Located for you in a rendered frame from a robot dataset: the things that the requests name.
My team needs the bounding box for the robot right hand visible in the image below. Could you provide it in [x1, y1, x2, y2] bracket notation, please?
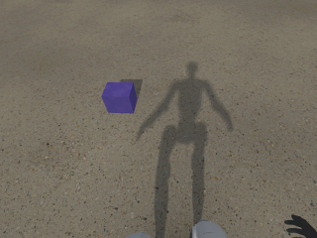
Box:
[284, 214, 317, 238]

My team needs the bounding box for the robot right thigh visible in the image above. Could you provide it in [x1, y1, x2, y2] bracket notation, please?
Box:
[192, 221, 229, 238]

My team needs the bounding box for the carton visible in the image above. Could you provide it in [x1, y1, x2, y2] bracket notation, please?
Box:
[101, 82, 138, 114]

